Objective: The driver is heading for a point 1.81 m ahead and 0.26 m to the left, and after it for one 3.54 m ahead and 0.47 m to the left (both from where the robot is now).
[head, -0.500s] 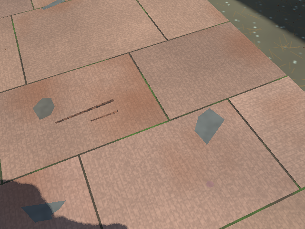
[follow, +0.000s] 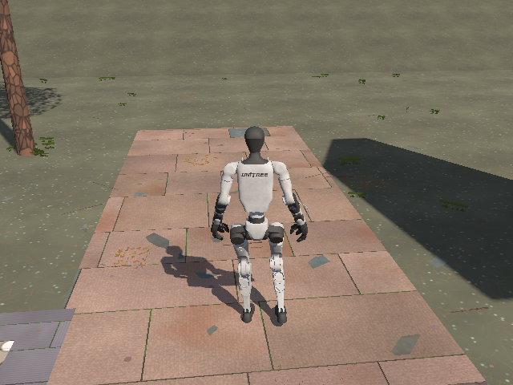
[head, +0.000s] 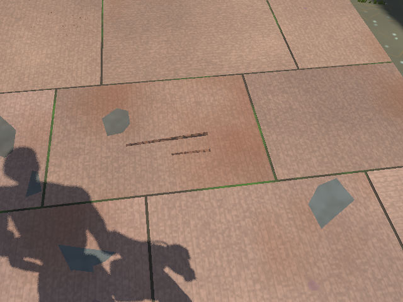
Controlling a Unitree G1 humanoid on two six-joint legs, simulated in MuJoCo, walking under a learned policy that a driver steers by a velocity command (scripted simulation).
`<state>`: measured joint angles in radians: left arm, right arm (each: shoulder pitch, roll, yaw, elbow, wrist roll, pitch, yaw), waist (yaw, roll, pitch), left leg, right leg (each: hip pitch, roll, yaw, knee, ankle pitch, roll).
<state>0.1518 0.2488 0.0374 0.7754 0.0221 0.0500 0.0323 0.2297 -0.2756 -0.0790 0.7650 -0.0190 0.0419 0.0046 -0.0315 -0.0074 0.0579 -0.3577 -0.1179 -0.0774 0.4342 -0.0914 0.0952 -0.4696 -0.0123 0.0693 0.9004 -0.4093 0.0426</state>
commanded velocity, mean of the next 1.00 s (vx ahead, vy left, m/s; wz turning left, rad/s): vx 0.01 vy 0.00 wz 0.36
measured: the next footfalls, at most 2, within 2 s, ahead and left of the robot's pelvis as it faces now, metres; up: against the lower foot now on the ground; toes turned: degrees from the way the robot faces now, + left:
right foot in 0.16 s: +0.05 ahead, -0.13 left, +0.00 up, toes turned +10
left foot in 0.58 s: -0.02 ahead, +0.07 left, +0.00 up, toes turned +19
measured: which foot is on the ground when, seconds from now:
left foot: down 0.00-0.16, up 0.18-0.56, down 0.58-1.00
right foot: up 0.00-0.14, down 0.16-0.58, up 0.60-0.90, down 0.92-1.00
